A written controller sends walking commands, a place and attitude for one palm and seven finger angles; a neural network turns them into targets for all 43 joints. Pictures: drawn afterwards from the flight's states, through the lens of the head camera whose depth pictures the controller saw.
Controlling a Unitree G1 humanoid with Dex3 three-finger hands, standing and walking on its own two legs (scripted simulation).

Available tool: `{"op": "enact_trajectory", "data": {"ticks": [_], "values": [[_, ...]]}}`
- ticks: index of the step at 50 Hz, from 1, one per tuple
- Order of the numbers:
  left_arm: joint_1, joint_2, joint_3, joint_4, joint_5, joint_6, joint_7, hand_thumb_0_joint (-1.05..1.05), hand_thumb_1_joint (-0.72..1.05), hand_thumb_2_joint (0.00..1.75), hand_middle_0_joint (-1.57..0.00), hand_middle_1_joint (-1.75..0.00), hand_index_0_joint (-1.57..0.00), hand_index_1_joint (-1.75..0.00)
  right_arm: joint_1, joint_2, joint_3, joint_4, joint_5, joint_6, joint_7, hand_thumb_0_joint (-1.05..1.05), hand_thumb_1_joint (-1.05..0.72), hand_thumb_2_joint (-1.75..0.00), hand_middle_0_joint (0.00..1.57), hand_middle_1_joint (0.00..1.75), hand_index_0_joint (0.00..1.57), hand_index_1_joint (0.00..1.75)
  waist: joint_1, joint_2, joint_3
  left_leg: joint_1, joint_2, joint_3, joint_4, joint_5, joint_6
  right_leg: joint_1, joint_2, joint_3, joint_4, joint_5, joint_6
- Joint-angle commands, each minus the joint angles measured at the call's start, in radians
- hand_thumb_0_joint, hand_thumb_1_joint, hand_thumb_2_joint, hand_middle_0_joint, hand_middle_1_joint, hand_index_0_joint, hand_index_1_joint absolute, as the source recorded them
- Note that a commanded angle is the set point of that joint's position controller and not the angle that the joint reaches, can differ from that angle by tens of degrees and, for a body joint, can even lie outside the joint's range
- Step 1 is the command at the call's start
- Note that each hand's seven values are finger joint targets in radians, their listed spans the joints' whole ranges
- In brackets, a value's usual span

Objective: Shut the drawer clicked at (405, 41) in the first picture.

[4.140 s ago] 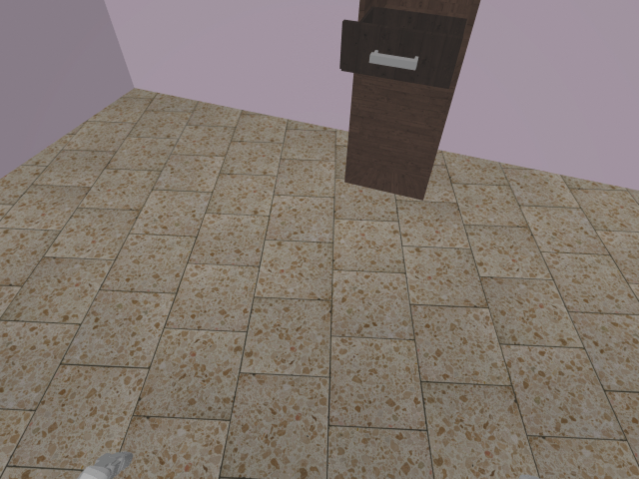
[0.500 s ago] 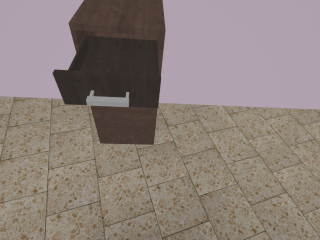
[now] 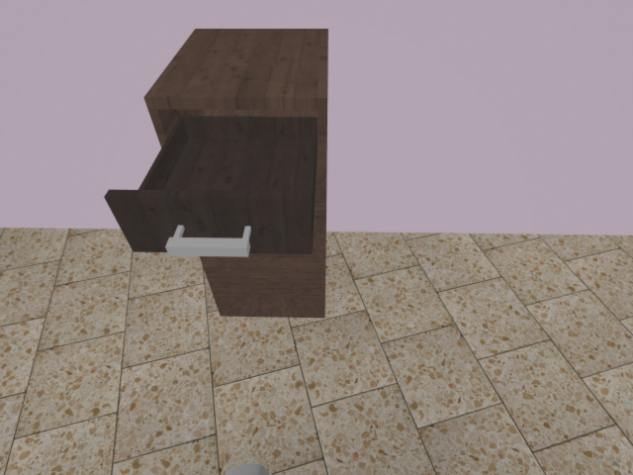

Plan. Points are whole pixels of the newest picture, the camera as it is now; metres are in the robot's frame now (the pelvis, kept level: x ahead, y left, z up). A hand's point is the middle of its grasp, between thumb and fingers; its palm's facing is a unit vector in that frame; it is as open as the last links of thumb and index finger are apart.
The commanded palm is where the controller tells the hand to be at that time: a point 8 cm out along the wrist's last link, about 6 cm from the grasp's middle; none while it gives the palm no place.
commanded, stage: take the last steps up to it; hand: left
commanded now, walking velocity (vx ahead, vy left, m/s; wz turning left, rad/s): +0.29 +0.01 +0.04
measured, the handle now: (211, 238) +0.49 +0.22 -0.01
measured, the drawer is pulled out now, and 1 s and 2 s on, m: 0.30 0.30 0.30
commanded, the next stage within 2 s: come to a stop and stand still in 0.44 s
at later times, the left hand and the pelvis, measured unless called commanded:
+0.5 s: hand (189, 444) +0.21 +0.22 -0.17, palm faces +0.03 -0.98 -0.22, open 7.4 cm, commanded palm none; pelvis +0.14 +0.03 -0.01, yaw -1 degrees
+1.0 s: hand (202, 430) +0.23 +0.20 -0.17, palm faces +0.05 -0.96 -0.26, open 7.3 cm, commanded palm none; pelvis +0.17 +0.01 -0.01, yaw -1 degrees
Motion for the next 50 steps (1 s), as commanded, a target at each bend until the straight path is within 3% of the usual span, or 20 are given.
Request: {"op": "enact_trajectory", "data": {"ticks": [1,5,8,9,10,11,12,15,18,24,27,28,29,30,31,32,34,40,49,50], "values": [[0.076,0.143,0.03,-0.017,0.003,-0.028,0.006,0.0,0.9,0.9,-0.2,-0.3,-0.2,-0.3,-0.122,-0.016,0.003,-0.097,0.003,-0.028,0.01,0.0,-0.9,-0.9,0.2,0.3,0.2,0.3,0.028,-0.129,0.167,-0.112,0.021,0.019,-0.111,0.023,-0.004,-0.051,-0.251,0.167,-0.215,0.019,-0.117],[0.081,0.155,0.036,-0.005,0.008,-0.022,0.006,0.0,0.9,0.9,-0.2,-0.3,-0.2,-0.3,-0.153,-0.005,0.012,-0.115,0.004,-0.046,0.012,0.0,-0.9,-0.9,0.2,0.3,0.2,0.3,0.038,-0.156,0.131,0.023,-0.004,0.05,-0.283,-0.029,0.014,-0.039,-0.252,0.144,-0.135,0.138,-0.117],[0.054,0.147,0.037,-0.005,0.0,-0.012,0.003,0.0,0.9,0.9,-0.2,-0.3,-0.2,-0.3,0.014,-0.043,0.005,-0.06,0.0,-0.063,-0.002,0.0,-0.9,-0.9,0.2,0.3,0.2,0.3,-0.039,-0.095,0.057,0.339,-0.051,0.085,-0.446,0.047,0.03,-0.139,-0.178,0.073,0.08,0.205,-0.076],[0.058,0.119,0.033,-0.011,-0.006,-0.011,-0.002,0.0,0.9,0.9,-0.2,-0.3,-0.2,-0.3,0.148,-0.11,-0.009,-0.024,-0.006,-0.071,-0.014,0.0,-0.9,-0.9,0.2,0.3,0.2,0.3,-0.091,0.034,-0.041,0.543,0.034,-0.022,-0.498,0.051,0.057,-0.227,-0.122,0.026,0.3,0.173,-0.041],[0.081,0.063,0.024,-0.033,-0.015,-0.01,-0.009,0.0,0.9,0.9,-0.2,-0.3,-0.2,-0.3,0.243,-0.221,-0.034,-0.003,-0.012,-0.076,-0.028,0.0,-0.9,-0.9,0.2,0.3,0.2,0.3,-0.105,0.271,-0.127,0.706,0.296,-0.369,-0.593,0.086,0.148,-0.448,-0.006,-0.045,0.579,-0.176,0.008],[0.014,0.081,0.024,-0.067,-0.006,-0.01,-0.007,0.0,0.9,0.9,-0.2,-0.3,-0.2,-0.3,0.285,-0.238,-0.033,0.004,-0.001,-0.063,-0.036,0.0,-0.9,-0.9,0.2,0.3,0.2,0.3,-0.122,0.236,-0.116,0.693,0.37,-0.469,-0.677,0.112,0.207,-0.536,0.011,0.048,0.757,-0.326,-0.004],[-0.022,0.088,0.031,-0.078,-0.001,-0.009,-0.007,0.0,0.9,0.9,-0.2,-0.3,-0.2,-0.3,0.213,-0.214,-0.027,-0.012,0.0,-0.058,-0.037,0.0,-0.9,-0.9,0.2,0.3,0.2,0.3,-0.099,0.145,-0.059,0.586,0.36,-0.4,-0.697,0.021,0.221,-0.552,-0.039,0.083,0.825,-0.293,-0.017],[-0.077,0.075,0.036,-0.062,0.003,0.006,-0.018,0.0,0.9,0.9,-0.2,-0.3,-0.2,-0.3,0.067,-0.091,0.008,-0.037,0.001,-0.076,-0.045,0.0,-0.9,-0.9,0.2,0.3,0.2,0.3,-0.045,0.114,0.062,0.383,0.272,-0.208,-0.72,0.208,0.17,-0.527,-0.098,0.12,0.834,-0.123,0.008],[-0.044,0.043,0.031,-0.062,0.001,0.029,-0.021,0.0,0.9,0.9,-0.2,-0.3,-0.2,-0.3,0.034,-0.073,0.011,-0.04,0.001,-0.085,-0.049,0.0,-0.9,-0.9,0.2,0.3,0.2,0.3,0.001,0.096,0.054,0.324,0.218,-0.065,-0.711,0.362,0.157,-0.438,-0.089,0.087,0.681,-0.075,0.027],[-0.12,0.063,0.031,-0.11,0.004,0.042,-0.027,0.0,0.9,0.9,-0.2,-0.3,-0.2,-0.3,-0.004,-0.123,-0.003,-0.045,-0.004,-0.059,-0.038,0.0,-0.9,-0.9,0.2,0.3,0.2,0.3,0.008,0.134,0.091,0.236,0.21,-0.04,-0.711,0.077,0.156,-0.295,-0.059,0.035,0.376,-0.008,0.035],[-0.078,0.092,0.038,-0.096,0.009,0.034,-0.025,0.0,0.9,0.9,-0.2,-0.3,-0.2,-0.3,-0.008,-0.118,-0.004,-0.039,-0.004,-0.042,-0.033,0.0,-0.9,-0.9,0.2,0.3,0.2,0.3,0.04,0.065,0.089,0.172,0.157,-0.018,-0.597,-0.095,0.102,-0.131,-0.015,-0.007,0.217,0.072,0.038],[-0.047,0.124,0.04,-0.085,0.011,0.024,-0.016,0.0,0.9,0.9,-0.2,-0.3,-0.2,-0.3,0.005,-0.089,0.006,-0.031,0.001,-0.042,-0.032,0.0,-0.9,-0.9,0.2,0.3,0.2,0.3,0.055,-0.027,0.077,0.133,0.095,0.018,-0.494,-0.103,0.061,-0.055,-0.038,0.047,0.131,0.102,0.033],[-0.014,0.196,0.048,-0.075,0.016,0.009,-0.004,0.0,0.9,0.9,-0.2,-0.3,-0.2,-0.3,0.034,-0.031,0.022,-0.034,0.007,-0.042,-0.031,0.0,-0.9,-0.9,0.2,0.3,0.2,0.3,0.064,-0.24,0.05,0.042,-0.004,0.096,-0.298,-0.215,0.004,0.02,-0.219,0.279,0.037,0.227,-0.014],[-0.002,0.251,0.05,-0.082,0.002,0.009,0.001,0.0,0.9,0.9,-0.2,-0.3,-0.2,-0.3,0.052,-0.02,0.026,-0.051,0.013,-0.03,-0.036,0.0,-0.9,-0.9,0.2,0.3,0.2,0.3,0.05,-0.331,-0.005,0.077,-0.034,0.059,-0.162,-0.374,-0.016,-0.012,-0.367,0.411,-0.067,0.403,-0.093],[-0.049,0.228,0.035,-0.094,-0.003,0.01,0.005,0.0,0.9,0.9,-0.2,-0.3,-0.2,-0.3,0.045,-0.029,0.028,-0.04,0.014,-0.022,-0.043,0.0,-0.9,-0.9,0.2,0.3,0.2,0.3,0.035,-0.202,0.0,0.136,-0.016,-0.012,-0.108,-0.364,-0.016,-0.067,-0.357,0.37,-0.065,0.565,-0.129],[-0.109,0.219,0.036,-0.095,-0.004,0.002,0.012,0.0,0.9,0.9,-0.2,-0.3,-0.2,-0.3,0.072,-0.023,0.029,-0.019,0.016,-0.014,-0.045,0.0,-0.9,-0.9,0.2,0.3,0.2,0.3,0.006,-0.273,-0.029,0.143,-0.007,-0.027,-0.079,-0.321,-0.021,-0.058,-0.327,0.334,-0.03,0.754,-0.114],[-0.154,0.197,0.03,-0.111,-0.005,0.012,0.028,0.0,0.9,0.9,-0.2,-0.3,-0.2,-0.3,0.083,-0.035,0.026,0.003,0.027,0.001,-0.052,0.0,-0.9,-0.9,0.2,0.3,0.2,0.3,0.0,-0.202,-0.042,0.144,-0.009,-0.057,-0.038,-0.283,-0.03,-0.036,-0.317,0.253,0.04,0.95,-0.13],[-0.183,0.224,0.057,-0.141,-0.002,0.045,0.038,0.0,0.9,0.9,-0.2,-0.3,-0.2,-0.3,0.013,-0.057,0.003,-0.032,0.013,0.054,-0.042,0.0,-0.9,-0.9,0.2,0.3,0.2,0.3,0.014,-0.092,-0.024,0.074,-0.046,-0.079,0.118,-0.197,-0.055,-0.087,-0.326,0.218,-0.009,0.727,-0.171],[-0.203,0.251,0.068,-0.161,0.014,0.062,0.027,0.0,0.9,0.9,-0.2,-0.3,-0.2,-0.3,-0.04,-0.063,0.007,-0.086,0.014,0.037,-0.027,0.0,-0.9,-0.9,0.2,0.3,0.2,0.3,0.029,-0.202,-0.052,0.159,-0.053,-0.044,-0.163,-0.2,-0.04,-0.1,-0.281,0.247,-0.077,0.233,-0.158],[-0.14,0.281,0.045,-0.18,0.018,0.036,0.069,0.0,0.9,0.9,-0.2,-0.3,-0.2,-0.3,0.014,-0.116,-0.004,-0.169,0.015,0.0,-0.024,0.0,-0.9,-0.9,0.2,0.3,0.2,0.3,-0.022,-0.067,-0.264,0.14,-0.113,0.003,-0.142,-0.288,-0.058,0.143,-0.321,0.366,0.081,0.817,-0.155]]}}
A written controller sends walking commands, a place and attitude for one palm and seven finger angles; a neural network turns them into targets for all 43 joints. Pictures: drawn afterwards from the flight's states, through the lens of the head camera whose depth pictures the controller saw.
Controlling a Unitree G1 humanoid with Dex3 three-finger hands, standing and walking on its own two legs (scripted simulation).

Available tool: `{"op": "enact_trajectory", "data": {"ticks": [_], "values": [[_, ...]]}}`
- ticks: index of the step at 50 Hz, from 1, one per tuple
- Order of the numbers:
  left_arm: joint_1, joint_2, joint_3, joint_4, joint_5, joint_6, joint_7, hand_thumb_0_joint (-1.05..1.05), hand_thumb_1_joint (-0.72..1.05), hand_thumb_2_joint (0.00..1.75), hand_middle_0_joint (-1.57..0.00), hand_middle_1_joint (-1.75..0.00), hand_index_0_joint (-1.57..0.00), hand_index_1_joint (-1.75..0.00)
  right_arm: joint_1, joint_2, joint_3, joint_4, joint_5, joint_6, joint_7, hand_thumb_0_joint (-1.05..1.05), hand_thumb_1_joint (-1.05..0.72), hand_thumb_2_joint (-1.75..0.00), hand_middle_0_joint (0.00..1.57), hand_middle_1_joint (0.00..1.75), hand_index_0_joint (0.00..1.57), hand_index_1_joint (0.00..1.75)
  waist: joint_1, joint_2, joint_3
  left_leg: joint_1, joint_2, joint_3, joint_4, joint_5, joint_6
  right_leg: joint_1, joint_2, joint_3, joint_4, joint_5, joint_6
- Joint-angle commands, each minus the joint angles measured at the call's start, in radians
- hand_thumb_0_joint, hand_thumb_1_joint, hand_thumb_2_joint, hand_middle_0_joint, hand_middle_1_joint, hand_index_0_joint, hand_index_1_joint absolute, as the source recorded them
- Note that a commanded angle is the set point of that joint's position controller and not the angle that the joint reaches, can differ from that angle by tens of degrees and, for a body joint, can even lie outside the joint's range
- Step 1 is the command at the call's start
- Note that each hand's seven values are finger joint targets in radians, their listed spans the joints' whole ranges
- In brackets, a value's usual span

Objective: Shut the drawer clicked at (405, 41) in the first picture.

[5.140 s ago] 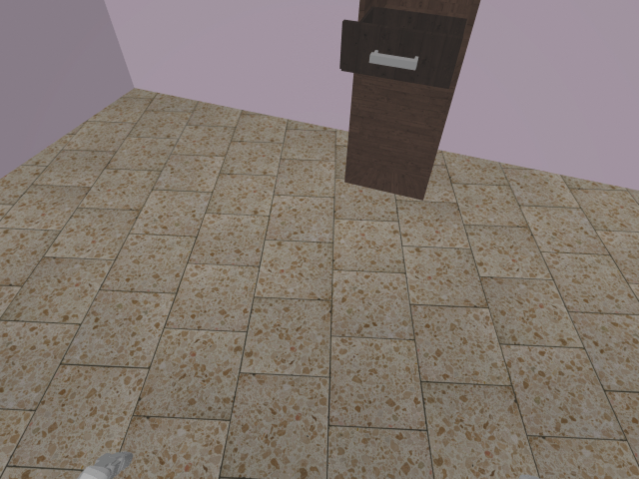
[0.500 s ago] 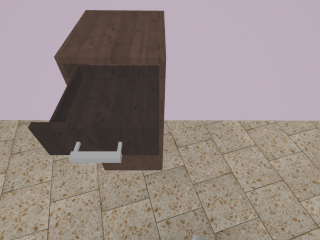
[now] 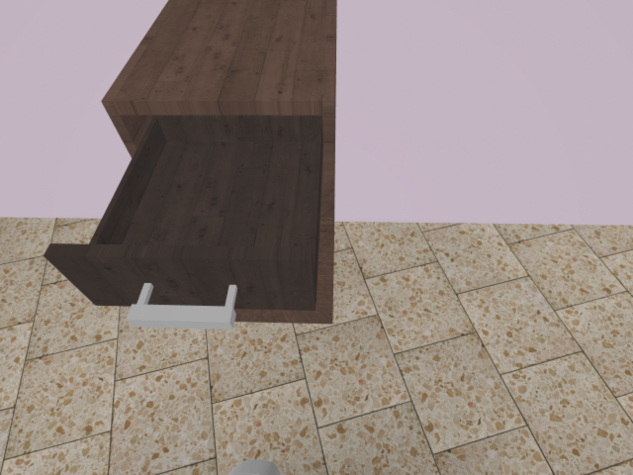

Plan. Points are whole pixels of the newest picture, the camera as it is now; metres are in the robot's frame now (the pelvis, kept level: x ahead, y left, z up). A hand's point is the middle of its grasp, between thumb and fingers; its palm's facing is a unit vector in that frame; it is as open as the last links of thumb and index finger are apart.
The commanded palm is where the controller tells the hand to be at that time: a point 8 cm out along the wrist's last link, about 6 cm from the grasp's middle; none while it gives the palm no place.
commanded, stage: come to a stop and stand still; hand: left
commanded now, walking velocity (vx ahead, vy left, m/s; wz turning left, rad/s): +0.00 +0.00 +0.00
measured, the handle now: (186, 303) +0.32 +0.22 +0.00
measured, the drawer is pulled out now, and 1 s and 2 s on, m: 0.30 0.30 0.30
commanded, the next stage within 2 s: look again from close up in 0.66 s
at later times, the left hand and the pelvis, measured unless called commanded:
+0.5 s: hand out of the picture -0.05 +0.26 -0.17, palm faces +0.03 -0.97 -0.25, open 7.4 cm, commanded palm none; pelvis -0.06 +0.07 -0.01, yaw -1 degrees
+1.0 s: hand out of the picture -0.05 +0.22 -0.17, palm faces +0.03 -0.98 -0.20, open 7.3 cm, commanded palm none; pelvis -0.05 +0.06 +0.00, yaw +0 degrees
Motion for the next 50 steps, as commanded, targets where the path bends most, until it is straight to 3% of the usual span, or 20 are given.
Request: {"op": "enact_trajectory", "data": {"ticks": [1,2,3,4,5,6,7,8,9,13,15,16,17,19,21,22,25,28,40,50], "values": [[0.106,0.264,0.038,-0.095,0.01,-0.032,0.045,0.0,0.9,0.9,-0.2,-0.3,-0.2,-0.3,0.12,-0.04,-0.006,-0.146,0.007,-0.051,0.009,0.0,-0.9,-0.9,0.2,0.3,0.2,0.3,-0.019,-0.032,-0.383,0.017,-0.003,0.012,-0.167,-0.074,0.023,0.331,-0.297,0.307,0.043,0.506,-0.149],[0.095,0.234,0.035,-0.085,0.004,-0.024,0.038,0.0,0.9,0.9,-0.2,-0.3,-0.2,-0.3,0.107,-0.035,0.001,-0.146,0.009,-0.051,0.004,0.0,-0.9,-0.9,0.2,0.3,0.2,0.3,-0.027,0.014,-0.347,0.1,-0.038,0.035,-0.316,0.033,0.028,0.225,-0.253,0.266,0.041,0.325,-0.127],[0.063,0.224,0.027,-0.092,-0.001,-0.014,0.031,0.0,0.9,0.9,-0.2,-0.3,-0.2,-0.3,0.159,-0.029,0.009,-0.142,0.005,-0.054,0.006,0.0,-0.9,-0.9,0.2,0.3,0.2,0.3,-0.062,0.017,-0.281,0.201,-0.047,0.068,-0.461,0.161,0.024,0.118,-0.19,0.197,0.058,0.162,-0.074],[0.058,0.174,0.01,-0.091,-0.009,-0.005,0.026,0.0,0.9,0.9,-0.2,-0.3,-0.2,-0.3,0.194,-0.061,0.01,-0.135,0.001,-0.058,0.004,0.0,-0.9,-0.9,0.2,0.3,0.2,0.3,-0.071,0.065,-0.19,0.216,0.015,0.021,-0.531,0.203,0.041,0.033,-0.116,0.133,0.112,-0.008,-0.023],[0.072,0.117,0.0,-0.093,-0.015,0.005,0.017,0.0,0.9,0.9,-0.2,-0.3,-0.2,-0.3,0.173,-0.117,0.002,-0.151,-0.009,-0.058,0.001,0.0,-0.9,-0.9,0.2,0.3,0.2,0.3,-0.047,0.181,-0.115,0.144,0.151,-0.143,-0.581,0.303,0.09,-0.042,-0.032,0.07,0.152,-0.187,0.028],[0.095,0.095,-0.004,-0.093,-0.017,0.013,0.013,0.0,0.9,0.9,-0.2,-0.3,-0.2,-0.3,0.11,-0.146,0.003,-0.183,-0.016,-0.048,-0.002,0.0,-0.9,-0.9,0.2,0.3,0.2,0.3,-0.016,0.177,-0.034,0.028,0.229,-0.194,-0.581,0.339,0.15,-0.044,0.004,0.066,0.171,-0.269,0.04],[0.118,0.092,0.001,-0.092,-0.011,0.018,0.01,0.0,0.9,0.9,-0.2,-0.3,-0.2,-0.3,0.064,-0.138,0.01,-0.206,-0.021,-0.042,0.002,0.0,-0.9,-0.9,0.2,0.3,0.2,0.3,0.001,0.072,-0.003,-0.051,0.221,-0.158,-0.586,0.188,0.175,-0.005,0.007,0.07,0.183,-0.246,0.031],[0.105,0.093,-0.009,-0.081,-0.003,0.025,0.007,0.0,0.9,0.9,-0.2,-0.3,-0.2,-0.3,0.047,-0.119,0.015,-0.202,-0.019,-0.049,0.0,0.0,-0.9,-0.9,0.2,0.3,0.2,0.3,-0.006,0.196,0.036,-0.091,0.183,-0.167,-0.639,0.118,0.153,0.005,0.015,0.077,0.21,-0.233,0.036],[0.107,0.103,-0.01,-0.075,-0.001,0.024,0.0,0.0,0.9,0.9,-0.2,-0.3,-0.2,-0.3,0.036,-0.117,0.019,-0.198,-0.016,-0.048,-0.001,0.0,-0.9,-0.9,0.2,0.3,0.2,0.3,-0.007,0.169,0.079,-0.107,0.158,-0.153,-0.632,0.119,0.151,-0.003,0.03,0.092,0.24,-0.2,0.038],[0.174,0.096,-0.012,-0.067,-0.005,0.013,-0.011,0.0,0.9,0.9,-0.2,-0.3,-0.2,-0.3,0.046,-0.119,0.022,-0.189,-0.012,-0.047,0.0,0.0,-0.9,-0.9,0.2,0.3,0.2,0.3,0.005,0.076,0.083,-0.122,0.127,-0.125,-0.637,-0.069,0.143,0.03,0.036,0.125,0.179,-0.123,0.026],[0.194,0.105,-0.016,-0.07,-0.002,0.004,-0.009,0.0,0.9,0.9,-0.2,-0.3,-0.2,-0.3,0.059,-0.105,0.024,-0.183,-0.009,-0.048,0.001,0.0,-0.9,-0.9,0.2,0.3,0.2,0.3,0.007,0.032,0.077,-0.115,0.102,-0.138,-0.616,-0.143,0.13,0.045,0.019,0.177,0.075,-0.136,0.016],[0.198,0.111,-0.019,-0.071,0.0,-0.004,-0.008,0.0,0.9,0.9,-0.2,-0.3,-0.2,-0.3,0.074,-0.095,0.027,-0.18,-0.007,-0.05,0.002,0.0,-0.9,-0.9,0.2,0.3,0.2,0.3,-0.001,0.005,0.064,-0.082,0.078,-0.132,-0.599,-0.136,0.122,0.032,0.002,0.22,0.008,-0.171,0.006],[0.181,0.127,-0.017,-0.075,0.0,-0.011,-0.01,0.0,0.9,0.9,-0.2,-0.3,-0.2,-0.3,0.1,-0.098,0.027,-0.176,-0.007,-0.047,0.004,0.0,-0.9,-0.9,0.2,0.3,0.2,0.3,-0.019,-0.071,0.041,-0.034,0.052,-0.111,-0.57,-0.154,0.112,-0.019,-0.004,0.271,-0.04,-0.287,-0.004],[0.145,0.14,-0.009,-0.093,-0.001,-0.011,-0.01,0.0,0.9,0.9,-0.2,-0.3,-0.2,-0.3,0.16,-0.102,0.02,-0.159,-0.011,-0.041,0.005,0.0,-0.9,-0.9,0.2,0.3,0.2,0.3,-0.046,-0.161,0.017,0.046,0.034,-0.098,-0.532,-0.139,0.111,-0.109,-0.022,0.296,-0.085,-0.414,-0.013],[0.142,0.13,-0.007,-0.098,-0.004,-0.013,-0.007,0.0,0.9,0.9,-0.2,-0.3,-0.2,-0.3,0.194,-0.097,0.022,-0.137,-0.014,-0.044,0.006,0.0,-0.9,-0.9,0.2,0.3,0.2,0.3,-0.059,-0.154,-0.013,0.098,0.027,-0.084,-0.514,-0.092,0.108,-0.143,-0.023,0.318,-0.095,-0.428,-0.012],[0.147,0.121,-0.008,-0.095,-0.007,-0.015,-0.007,0.0,0.9,0.9,-0.2,-0.3,-0.2,-0.3,0.195,-0.093,0.025,-0.129,-0.013,-0.048,0.006,0.0,-0.9,-0.9,0.2,0.3,0.2,0.3,-0.058,-0.113,-0.018,0.105,0.028,-0.09,-0.525,-0.072,0.108,-0.141,-0.017,0.311,-0.085,-0.394,-0.01],[0.181,0.095,-0.006,-0.078,-0.009,-0.014,-0.01,0.0,0.9,0.9,-0.2,-0.3,-0.2,-0.3,0.164,-0.099,0.027,-0.115,-0.013,-0.059,0.003,0.0,-0.9,-0.9,0.2,0.3,0.2,0.3,-0.031,0.04,-0.06,0.048,0.08,-0.153,-0.633,-0.127,0.117,-0.03,0.039,0.23,0.029,-0.219,0.009],[0.212,0.081,-0.01,-0.053,-0.004,-0.009,-0.011,0.0,0.9,0.9,-0.2,-0.3,-0.2,-0.3,0.125,-0.101,0.027,-0.103,-0.008,-0.059,0.001,0.0,-0.9,-0.9,0.2,0.3,0.2,0.3,-0.005,0.062,-0.046,-0.022,0.098,-0.162,-0.662,-0.172,0.127,0.032,0.053,0.206,0.069,-0.176,0.014],[0.196,0.064,-0.025,-0.006,-0.01,-0.031,-0.006,0.0,0.9,0.9,-0.2,-0.3,-0.2,-0.3,0.23,-0.052,0.042,-0.017,-0.006,-0.066,-0.004,0.0,-0.9,-0.9,0.2,0.3,0.2,0.3,-0.044,-0.06,0.016,0.064,0.044,-0.108,-0.574,-0.069,0.103,-0.069,0.004,0.34,-0.105,-0.311,-0.013],[0.202,0.059,-0.03,0.012,-0.012,-0.035,-0.006,0.0,0.9,0.9,-0.2,-0.3,-0.2,-0.3,0.238,-0.035,0.048,0.005,-0.004,-0.076,-0.006,0.0,-0.9,-0.9,0.2,0.3,0.2,0.3,-0.041,-0.029,-0.001,0.071,0.044,-0.1,-0.575,-0.02,0.099,-0.033,0.005,0.335,-0.116,-0.257,-0.007]]}}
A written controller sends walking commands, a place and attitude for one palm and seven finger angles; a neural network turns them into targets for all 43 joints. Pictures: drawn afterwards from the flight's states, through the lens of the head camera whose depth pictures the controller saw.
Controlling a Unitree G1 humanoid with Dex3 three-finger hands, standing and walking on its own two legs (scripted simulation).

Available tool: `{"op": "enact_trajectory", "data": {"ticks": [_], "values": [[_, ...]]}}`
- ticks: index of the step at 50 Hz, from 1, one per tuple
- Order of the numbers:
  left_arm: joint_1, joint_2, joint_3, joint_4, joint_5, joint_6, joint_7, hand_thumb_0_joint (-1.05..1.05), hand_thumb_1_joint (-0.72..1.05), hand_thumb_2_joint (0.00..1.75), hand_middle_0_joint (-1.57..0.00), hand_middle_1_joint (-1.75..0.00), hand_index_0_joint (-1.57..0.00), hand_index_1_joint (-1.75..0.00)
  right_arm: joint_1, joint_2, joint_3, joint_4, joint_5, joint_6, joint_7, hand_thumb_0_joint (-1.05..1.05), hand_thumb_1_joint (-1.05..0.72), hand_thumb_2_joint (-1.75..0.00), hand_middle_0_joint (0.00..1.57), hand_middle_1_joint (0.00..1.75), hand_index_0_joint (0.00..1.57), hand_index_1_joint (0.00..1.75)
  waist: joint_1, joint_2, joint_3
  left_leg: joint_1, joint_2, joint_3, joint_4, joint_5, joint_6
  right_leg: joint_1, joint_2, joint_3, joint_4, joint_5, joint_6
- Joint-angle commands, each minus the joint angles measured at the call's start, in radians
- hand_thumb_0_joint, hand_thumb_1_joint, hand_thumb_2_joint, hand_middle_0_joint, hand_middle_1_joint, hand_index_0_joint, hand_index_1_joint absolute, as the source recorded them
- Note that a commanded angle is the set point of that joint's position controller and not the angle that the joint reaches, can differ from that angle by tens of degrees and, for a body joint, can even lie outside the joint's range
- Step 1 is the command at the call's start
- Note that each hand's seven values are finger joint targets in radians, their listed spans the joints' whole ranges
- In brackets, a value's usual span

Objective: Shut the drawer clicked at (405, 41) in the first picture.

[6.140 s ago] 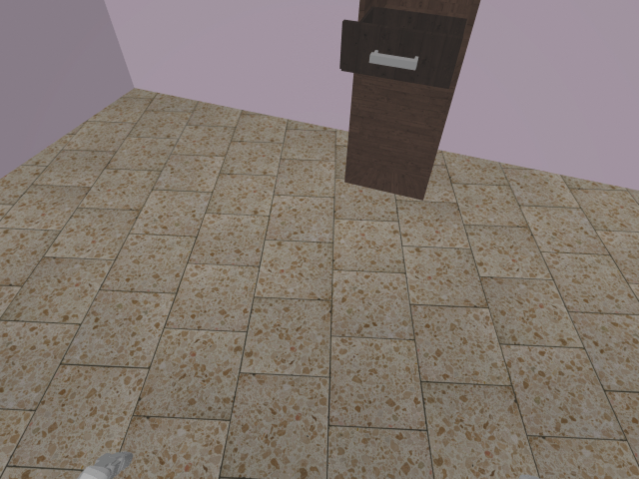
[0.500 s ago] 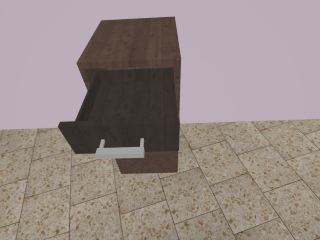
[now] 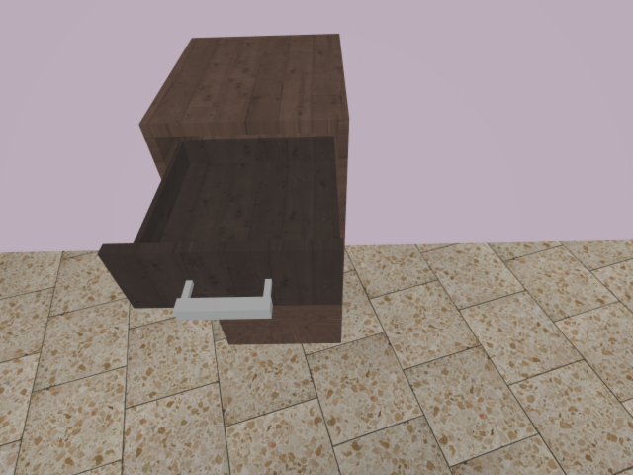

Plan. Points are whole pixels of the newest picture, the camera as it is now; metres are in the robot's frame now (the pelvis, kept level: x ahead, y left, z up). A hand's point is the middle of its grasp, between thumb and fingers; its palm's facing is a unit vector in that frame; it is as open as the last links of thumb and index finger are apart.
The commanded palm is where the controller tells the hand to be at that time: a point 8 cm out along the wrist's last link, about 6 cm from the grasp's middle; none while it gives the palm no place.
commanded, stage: look again from close up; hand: left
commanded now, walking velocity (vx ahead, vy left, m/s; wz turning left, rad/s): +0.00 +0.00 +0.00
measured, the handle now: (226, 296) +0.36 +0.16 +0.00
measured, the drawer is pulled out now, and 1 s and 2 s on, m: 0.30 0.30 0.30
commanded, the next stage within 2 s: shuffle to correct the standing spot in 0.32 s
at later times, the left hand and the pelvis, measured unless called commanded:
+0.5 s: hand out of the picture +0.04 +0.15 -0.17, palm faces +0.03 -0.98 -0.19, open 7.3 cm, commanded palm none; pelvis +0.05 -0.01 +0.00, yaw +1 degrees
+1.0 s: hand out of the picture +0.08 +0.16 -0.17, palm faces +0.03 -0.97 -0.24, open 7.3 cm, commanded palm none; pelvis +0.05 -0.02 +0.00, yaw +2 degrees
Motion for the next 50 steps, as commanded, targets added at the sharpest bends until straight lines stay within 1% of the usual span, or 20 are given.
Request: {"op": "enact_trajectory", "data": {"ticks": [1,5,6,10,16,20,22,24,26,29,33,37,43,44,45,46,47,48,49,50], "values": [[0.045,0.101,0.023,-0.035,0.001,-0.018,0.003,0.0,0.9,0.9,-0.2,-0.3,-0.2,-0.3,0.073,-0.088,-0.018,-0.018,0.0,-0.012,-0.002,0.0,-0.9,-0.9,0.2,0.3,0.2,0.3,-0.006,-0.042,0.074,-0.086,0.116,-0.16,-0.156,-0.216,0.002,-0.014,-0.075,0.11,-0.133,-0.247,-0.049],[0.046,0.103,0.022,-0.031,0.001,-0.02,0.004,0.0,0.9,0.9,-0.2,-0.3,-0.2,-0.3,0.079,-0.082,-0.017,-0.01,0.001,-0.013,-0.003,0.0,-0.9,-0.9,0.2,0.3,0.2,0.3,-0.004,-0.045,0.076,-0.082,0.112,-0.153,-0.148,-0.199,0.0,-0.007,-0.08,0.111,-0.147,-0.248,-0.046],[0.041,0.103,0.021,-0.03,0.0,-0.021,0.005,0.0,0.9,0.9,-0.2,-0.3,-0.2,-0.3,0.085,-0.08,-0.015,-0.007,0.002,-0.013,-0.003,0.0,-0.9,-0.9,0.2,0.3,0.2,0.3,-0.008,-0.061,0.072,-0.079,0.112,-0.152,-0.146,-0.182,-0.001,0.001,-0.081,0.115,-0.148,-0.238,-0.048],[0.043,0.099,0.016,-0.018,-0.003,-0.025,0.005,0.0,0.9,0.9,-0.2,-0.3,-0.2,-0.3,0.092,-0.072,-0.01,0.005,0.003,-0.017,-0.006,0.0,-0.9,-0.9,0.2,0.3,0.2,0.3,-0.008,-0.052,0.077,-0.057,0.111,-0.137,-0.134,-0.119,-0.005,0.008,-0.087,0.113,-0.156,-0.19,-0.05],[0.043,0.097,0.011,0.0,-0.008,-0.033,0.007,0.0,0.9,0.9,-0.2,-0.3,-0.2,-0.3,0.095,-0.07,-0.002,0.024,0.006,-0.03,-0.012,0.0,-0.9,-0.9,0.2,0.3,0.2,0.3,-0.006,-0.024,0.015,-0.01,0.123,-0.129,-0.13,0.013,-0.01,0.092,-0.091,0.091,-0.116,0.016,-0.052],[0.042,0.098,0.008,0.012,-0.009,-0.036,0.008,0.0,0.9,0.9,-0.2,-0.3,-0.2,-0.3,0.093,-0.074,0.001,0.034,0.008,-0.034,-0.017,0.0,-0.9,-0.9,0.2,0.3,0.2,0.3,-0.005,-0.03,-0.009,0.024,0.133,-0.123,-0.119,0.103,-0.013,0.13,-0.096,0.073,-0.087,0.154,-0.053],[0.04,0.101,0.01,0.019,-0.007,-0.03,0.005,0.0,0.9,0.9,-0.2,-0.3,-0.2,-0.3,0.099,-0.082,0.0,0.043,0.004,-0.033,-0.018,0.0,-0.9,-0.9,0.2,0.3,0.2,0.3,-0.006,-0.031,0.002,0.025,0.141,-0.123,-0.12,0.031,-0.008,0.123,-0.083,0.054,-0.07,0.067,-0.054],[0.036,0.092,0.012,0.015,-0.003,-0.021,0.002,0.0,0.9,0.9,-0.2,-0.3,-0.2,-0.3,0.081,-0.088,-0.005,0.04,0.002,-0.029,-0.018,0.0,-0.9,-0.9,0.2,0.3,0.2,0.3,-0.001,0.0,0.065,-0.006,0.155,-0.144,-0.145,-0.047,0.003,0.076,-0.065,0.046,-0.063,-0.018,-0.055],[0.033,0.093,0.011,0.017,-0.005,-0.021,0.004,0.0,0.9,0.9,-0.2,-0.3,-0.2,-0.3,0.07,-0.076,-0.002,0.038,0.004,-0.03,-0.02,0.0,-0.9,-0.9,0.2,0.3,0.2,0.3,0.001,-0.002,0.084,-0.015,0.149,-0.137,-0.137,0.04,-0.003,0.081,-0.074,0.054,-0.074,0.074,-0.051],[0.032,0.103,0.01,0.018,-0.011,-0.025,0.009,0.0,0.9,0.9,-0.2,-0.3,-0.2,-0.3,0.074,-0.071,-0.001,0.039,0.009,-0.028,-0.028,0.0,-0.9,-0.9,0.2,0.3,0.2,0.3,-0.006,-0.029,0.049,0.038,0.149,-0.119,-0.102,0.2,-0.014,0.106,-0.096,0.064,-0.062,0.251,-0.05],[0.021,0.118,0.015,0.002,-0.012,-0.025,0.014,0.0,0.9,0.9,-0.2,-0.3,-0.2,-0.3,0.072,-0.072,-0.007,0.035,0.012,-0.025,-0.031,0.0,-0.9,-0.9,0.2,0.3,0.2,0.3,-0.008,-0.025,-0.005,0.076,0.151,-0.114,-0.092,0.261,-0.019,0.136,-0.106,0.07,-0.043,0.33,-0.052],[0.014,0.135,0.019,-0.012,-0.01,-0.025,0.019,0.0,0.9,0.9,-0.2,-0.3,-0.2,-0.3,0.059,-0.078,-0.012,0.026,0.013,-0.019,-0.027,0.0,-0.9,-0.9,0.2,0.3,0.2,0.3,-0.005,-0.041,-0.031,0.072,0.141,-0.104,-0.079,0.212,-0.026,0.155,-0.127,0.09,-0.049,0.364,-0.057],[-0.012,0.138,0.016,-0.024,-0.008,-0.023,0.016,0.0,0.9,0.9,-0.2,-0.3,-0.2,-0.3,0.055,-0.074,-0.012,0.022,0.01,-0.014,-0.019,0.0,-0.9,-0.9,0.2,0.3,0.2,0.3,-0.009,-0.048,-0.012,0.057,0.136,-0.102,-0.111,0.081,-0.027,0.138,-0.116,0.096,-0.099,0.198,-0.056],[-0.016,0.135,0.016,-0.025,-0.008,-0.022,0.015,0.0,0.9,0.9,-0.2,-0.3,-0.2,-0.3,0.05,-0.08,-0.011,0.023,0.008,-0.014,-0.018,0.0,-0.9,-0.9,0.2,0.3,0.2,0.3,-0.006,-0.044,0.01,0.049,0.135,-0.105,-0.115,0.07,-0.027,0.124,-0.113,0.096,-0.105,0.169,-0.055],[0.071,0.181,0.035,0.006,0.001,-0.039,0.052,0.0,0.9,0.9,-0.2,-0.3,-0.2,-0.3,-0.082,-0.133,-0.03,-0.053,0.018,-0.02,-0.009,0.0,-0.9,-0.9,0.2,0.3,0.2,0.3,0.044,-0.073,0.002,-0.03,0.15,-0.061,0.08,0.074,-0.047,0.176,-0.175,0.097,-0.035,0.588,-0.011],[0.034,0.224,0.036,-0.044,-0.003,-0.046,0.045,0.0,0.9,0.9,-0.2,-0.3,-0.2,-0.3,-0.014,-0.084,-0.027,-0.086,0.015,-0.006,-0.006,0.0,-0.9,-0.9,0.2,0.3,0.2,0.3,-0.004,-0.108,-0.091,-0.043,0.083,-0.089,0.077,-0.154,-0.046,0.189,-0.228,0.194,-0.073,0.314,-0.06],[-0.014,0.202,0.026,-0.06,-0.004,-0.045,0.036,0.0,0.9,0.9,-0.2,-0.3,-0.2,-0.3,-0.006,-0.076,-0.026,-0.075,0.01,-0.005,-0.005,0.0,-0.9,-0.9,0.2,0.3,0.2,0.3,-0.018,-0.038,-0.036,-0.014,0.079,-0.095,0.042,-0.15,-0.041,0.084,-0.217,0.2,-0.106,0.081,-0.091],[-0.052,0.211,0.029,-0.074,-0.004,-0.043,0.027,0.0,0.9,0.9,-0.2,-0.3,-0.2,-0.3,0.036,-0.073,-0.023,-0.068,0.003,-0.004,0.0,0.0,-0.9,-0.9,0.2,0.3,0.2,0.3,-0.036,0.007,-0.05,0.027,0.084,-0.085,0.013,-0.101,-0.036,0.046,-0.187,0.167,-0.112,-0.067,-0.107],[-0.06,0.199,0.028,-0.087,-0.005,-0.036,0.021,0.0,0.9,0.9,-0.2,-0.3,-0.2,-0.3,0.05,-0.083,-0.023,-0.069,-0.002,-0.003,0.002,0.0,-0.9,-0.9,0.2,0.3,0.2,0.3,-0.032,0.026,-0.008,0.011,0.093,-0.104,0.004,-0.105,-0.026,-0.005,-0.151,0.143,-0.121,-0.228,-0.095],[-0.064,0.196,0.028,-0.091,-0.003,-0.031,0.017,0.0,0.9,0.9,-0.2,-0.3,-0.2,-0.3,0.048,-0.091,-0.025,-0.074,-0.005,-0.003,0.005,0.0,-0.9,-0.9,0.2,0.3,0.2,0.3,-0.028,0.011,0.027,-0.017,0.1,-0.117,-0.01,-0.112,-0.017,-0.027,-0.125,0.133,-0.125,-0.292,-0.084]]}}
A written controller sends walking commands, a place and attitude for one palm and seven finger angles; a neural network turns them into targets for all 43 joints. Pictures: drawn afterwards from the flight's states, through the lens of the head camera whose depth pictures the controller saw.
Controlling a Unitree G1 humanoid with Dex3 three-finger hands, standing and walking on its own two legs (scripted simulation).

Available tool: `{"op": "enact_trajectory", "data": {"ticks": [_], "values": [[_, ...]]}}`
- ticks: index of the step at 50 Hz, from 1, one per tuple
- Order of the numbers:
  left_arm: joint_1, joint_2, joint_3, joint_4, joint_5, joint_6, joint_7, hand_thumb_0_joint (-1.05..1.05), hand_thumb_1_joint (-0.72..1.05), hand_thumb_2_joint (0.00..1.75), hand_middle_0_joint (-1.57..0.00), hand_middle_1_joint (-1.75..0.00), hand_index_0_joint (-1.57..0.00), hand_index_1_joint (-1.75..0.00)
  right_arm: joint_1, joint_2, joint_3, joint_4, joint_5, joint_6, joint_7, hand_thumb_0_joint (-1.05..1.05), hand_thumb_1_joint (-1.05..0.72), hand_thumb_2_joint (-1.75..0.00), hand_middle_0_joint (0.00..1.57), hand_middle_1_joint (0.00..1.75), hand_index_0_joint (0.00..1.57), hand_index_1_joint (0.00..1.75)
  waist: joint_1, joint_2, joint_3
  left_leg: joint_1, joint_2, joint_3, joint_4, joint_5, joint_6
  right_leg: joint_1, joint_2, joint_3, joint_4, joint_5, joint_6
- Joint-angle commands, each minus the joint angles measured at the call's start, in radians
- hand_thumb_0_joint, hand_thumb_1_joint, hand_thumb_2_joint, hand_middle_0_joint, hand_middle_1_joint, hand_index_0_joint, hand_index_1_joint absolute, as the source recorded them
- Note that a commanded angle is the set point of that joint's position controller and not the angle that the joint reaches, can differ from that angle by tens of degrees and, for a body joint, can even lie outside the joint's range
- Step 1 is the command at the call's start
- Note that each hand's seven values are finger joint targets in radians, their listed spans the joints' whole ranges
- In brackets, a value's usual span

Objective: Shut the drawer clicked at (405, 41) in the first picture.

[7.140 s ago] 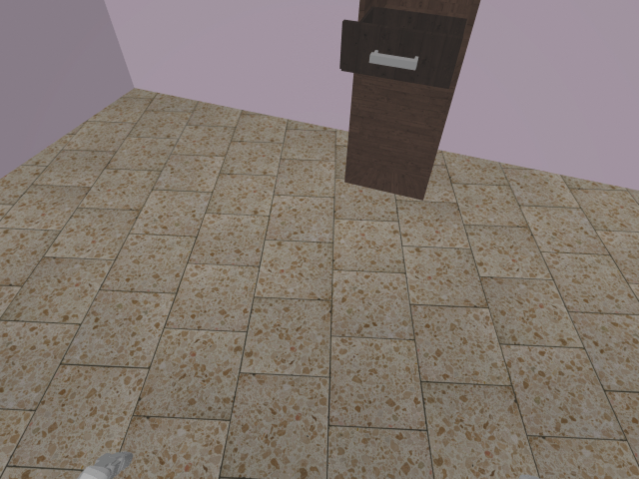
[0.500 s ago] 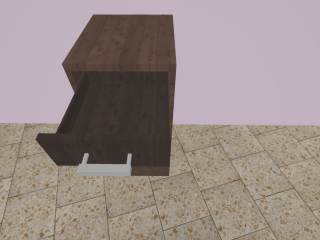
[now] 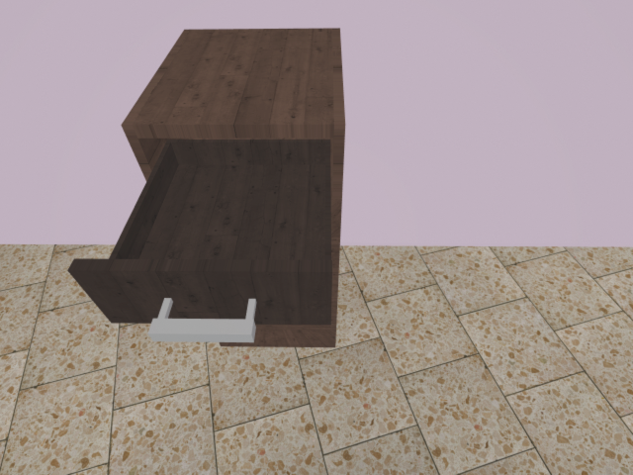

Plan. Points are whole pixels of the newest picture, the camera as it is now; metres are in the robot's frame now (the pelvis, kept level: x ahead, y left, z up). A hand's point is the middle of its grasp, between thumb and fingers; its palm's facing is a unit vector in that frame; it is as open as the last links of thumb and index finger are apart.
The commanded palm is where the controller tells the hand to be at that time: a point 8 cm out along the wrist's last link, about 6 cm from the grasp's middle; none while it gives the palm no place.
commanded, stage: come to a stop and stand still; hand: left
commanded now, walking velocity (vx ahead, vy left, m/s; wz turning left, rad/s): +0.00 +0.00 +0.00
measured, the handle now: (206, 317) +0.32 +0.17 +0.00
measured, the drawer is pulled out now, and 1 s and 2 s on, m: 0.30 0.30 0.29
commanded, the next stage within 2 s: look again from close up in 0.58 s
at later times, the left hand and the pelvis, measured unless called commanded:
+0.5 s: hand out of the picture +0.02 +0.19 -0.17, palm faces +0.00 -0.98 -0.22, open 7.4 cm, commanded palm none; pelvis +0.01 +0.02 +0.00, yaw +0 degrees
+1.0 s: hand out of the picture +0.03 +0.18 -0.17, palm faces +0.01 -0.98 -0.22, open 7.3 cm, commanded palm none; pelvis +0.01 +0.01 +0.00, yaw +0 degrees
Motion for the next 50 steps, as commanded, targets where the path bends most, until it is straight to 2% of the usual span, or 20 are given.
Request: {"op": "enact_trajectory", "data": {"ticks": [1,2,3,4,6,8,10,12,14,17,21,24,28,31,34,39,47,50], "values": [[0.001,0.154,0.036,-0.074,0.005,-0.002,-0.007,0.0,0.9,0.9,-0.2,-0.3,-0.2,-0.3,0.092,-0.077,-0.014,-0.059,-0.014,-0.009,0.013,0.0,-0.9,-0.9,0.2,0.3,0.2,0.3,-0.015,-0.018,0.056,-0.08,0.062,-0.08,-0.082,-0.035,0.031,-0.087,-0.148,0.177,-0.146,-0.242,-0.04],[0.004,0.151,0.035,-0.074,0.006,0.0,-0.01,0.0,0.9,0.9,-0.2,-0.3,-0.2,-0.3,0.088,-0.088,-0.014,-0.065,-0.014,-0.01,0.014,0.0,-0.9,-0.9,0.2,0.3,0.2,0.3,-0.01,-0.045,0.083,-0.108,0.065,-0.091,-0.102,-0.049,0.036,-0.087,-0.137,0.17,-0.145,-0.247,-0.035],[0.007,0.152,0.036,-0.076,0.006,0.0,-0.013,0.0,0.9,0.9,-0.2,-0.3,-0.2,-0.3,0.091,-0.093,-0.015,-0.069,-0.014,-0.013,0.013,0.0,-0.9,-0.9,0.2,0.3,0.2,0.3,-0.007,-0.036,0.083,-0.111,0.07,-0.097,-0.123,-0.052,0.038,-0.084,-0.133,0.162,-0.141,-0.236,-0.035],[0.003,0.15,0.035,-0.077,0.005,0.0,-0.014,0.0,0.9,0.9,-0.2,-0.3,-0.2,-0.3,0.088,-0.105,-0.014,-0.071,-0.014,-0.016,0.013,0.0,-0.9,-0.9,0.2,0.3,0.2,0.3,-0.006,-0.051,0.1,-0.131,0.073,-0.109,-0.138,-0.061,0.041,-0.076,-0.124,0.157,-0.13,-0.224,-0.03],[0.012,0.144,0.034,-0.075,0.004,0.0,-0.016,0.0,0.9,0.9,-0.2,-0.3,-0.2,-0.3,0.087,-0.117,-0.012,-0.069,-0.014,-0.023,0.013,0.0,-0.9,-0.9,0.2,0.3,0.2,0.3,0.001,-0.05,0.09,-0.138,0.075,-0.118,-0.158,-0.062,0.045,-0.049,-0.12,0.149,-0.116,-0.19,-0.027],[0.022,0.134,0.032,-0.071,0.003,0.003,-0.018,0.0,0.9,0.9,-0.2,-0.3,-0.2,-0.3,0.084,-0.111,-0.007,-0.065,-0.013,-0.027,0.011,0.0,-0.9,-0.9,0.2,0.3,0.2,0.3,0.009,-0.02,0.088,-0.139,0.084,-0.124,-0.184,-0.066,0.048,-0.036,-0.115,0.135,-0.101,-0.149,-0.023],[0.029,0.129,0.029,-0.066,0.002,0.003,-0.019,0.0,0.9,0.9,-0.2,-0.3,-0.2,-0.3,0.079,-0.12,-0.004,-0.06,-0.012,-0.03,0.01,0.0,-0.9,-0.9,0.2,0.3,0.2,0.3,0.014,-0.025,0.074,-0.149,0.086,-0.131,-0.19,-0.07,0.048,-0.006,-0.113,0.129,-0.089,-0.113,-0.017],[0.037,0.129,0.027,-0.061,0.001,0.001,-0.018,0.0,0.9,0.9,-0.2,-0.3,-0.2,-0.3,0.084,-0.118,-0.002,-0.053,-0.01,-0.032,0.009,0.0,-0.9,-0.9,0.2,0.3,0.2,0.3,0.012,-0.053,0.044,-0.123,0.081,-0.12,-0.179,-0.035,0.047,0.013,-0.121,0.134,-0.094,-0.084,-0.017],[0.036,0.123,0.025,-0.055,0.0,0.003,-0.018,0.0,0.9,0.9,-0.2,-0.3,-0.2,-0.3,0.087,-0.115,0.0,-0.042,-0.01,-0.035,0.008,0.0,-0.9,-0.9,0.2,0.3,0.2,0.3,0.014,-0.035,0.028,-0.106,0.085,-0.12,-0.181,-0.005,0.048,0.02,-0.122,0.123,-0.083,-0.052,-0.013],[0.042,0.12,0.024,-0.042,-0.002,0.0,-0.017,0.0,0.9,0.9,-0.2,-0.3,-0.2,-0.3,0.095,-0.111,0.004,-0.023,-0.008,-0.038,0.006,0.0,-0.9,-0.9,0.2,0.3,0.2,0.3,0.012,-0.039,0.0,-0.075,0.086,-0.11,-0.167,0.062,0.046,0.04,-0.128,0.119,-0.071,0.019,-0.013],[0.047,0.113,0.02,-0.022,-0.002,0.001,-0.015,0.0,0.9,0.9,-0.2,-0.3,-0.2,-0.3,0.095,-0.101,0.007,0.001,-0.006,-0.039,0.001,0.0,-0.9,-0.9,0.2,0.3,0.2,0.3,0.012,-0.026,-0.002,-0.045,0.091,-0.096,-0.155,0.148,0.042,0.051,-0.132,0.109,-0.054,0.103,-0.012],[0.05,0.107,0.018,-0.01,-0.002,0.003,-0.014,0.0,0.9,0.9,-0.2,-0.3,-0.2,-0.3,0.094,-0.097,0.008,0.012,-0.005,-0.036,-0.002,0.0,-0.9,-0.9,0.2,0.3,0.2,0.3,0.011,-0.03,0.025,-0.041,0.092,-0.092,-0.155,0.148,0.039,0.038,-0.133,0.111,-0.061,0.107,-0.011],[0.057,0.105,0.017,0.005,-0.002,0.004,-0.013,0.0,0.9,0.9,-0.2,-0.3,-0.2,-0.3,0.094,-0.086,0.009,0.028,-0.004,-0.035,-0.004,0.0,-0.9,-0.9,0.2,0.3,0.2,0.3,0.01,-0.024,0.028,-0.018,0.093,-0.087,-0.157,0.166,0.038,0.038,-0.132,0.111,-0.064,0.126,-0.011],[0.062,0.103,0.018,0.011,-0.002,0.0,-0.011,0.0,0.9,0.9,-0.2,-0.3,-0.2,-0.3,0.093,-0.087,0.009,0.037,-0.003,-0.036,-0.006,0.0,-0.9,-0.9,0.2,0.3,0.2,0.3,0.007,-0.032,0.005,0.003,0.09,-0.077,-0.142,0.195,0.035,0.054,-0.141,0.116,-0.062,0.177,-0.014],[0.057,0.098,0.017,0.016,-0.001,0.003,-0.011,0.0,0.9,0.9,-0.2,-0.3,-0.2,-0.3,0.089,-0.085,0.008,0.041,-0.003,-0.034,-0.007,0.0,-0.9,-0.9,0.2,0.3,0.2,0.3,0.008,-0.037,0.025,0.0,0.093,-0.08,-0.146,0.198,0.035,0.048,-0.139,0.111,-0.063,0.178,-0.011],[0.061,0.097,0.019,0.019,-0.002,0.001,-0.01,0.0,0.9,0.9,-0.2,-0.3,-0.2,-0.3,0.086,-0.084,0.008,0.051,-0.003,-0.036,-0.01,0.0,-0.9,-0.9,0.2,0.3,0.2,0.3,0.009,-0.02,0.011,0.025,0.098,-0.074,-0.143,0.243,0.033,0.057,-0.139,0.109,-0.06,0.214,-0.012],[0.063,0.099,0.02,0.024,0.0,0.0,-0.01,0.0,0.9,0.9,-0.2,-0.3,-0.2,-0.3,0.082,-0.074,0.008,0.061,-0.002,-0.032,-0.008,0.0,-0.9,-0.9,0.2,0.3,0.2,0.3,0.009,-0.051,0.027,0.017,0.09,-0.071,-0.151,0.179,0.029,0.055,-0.146,0.121,-0.087,0.193,-0.014],[0.063,0.099,0.02,0.023,-0.001,0.0,-0.01,0.0,0.9,0.9,-0.2,-0.3,-0.2,-0.3,0.085,-0.076,0.007,0.065,-0.003,-0.032,-0.008,0.0,-0.9,-0.9,0.2,0.3,0.2,0.3,0.009,-0.034,0.015,0.03,0.092,-0.07,-0.152,0.189,0.028,0.054,-0.143,0.121,-0.086,0.199,-0.015]]}}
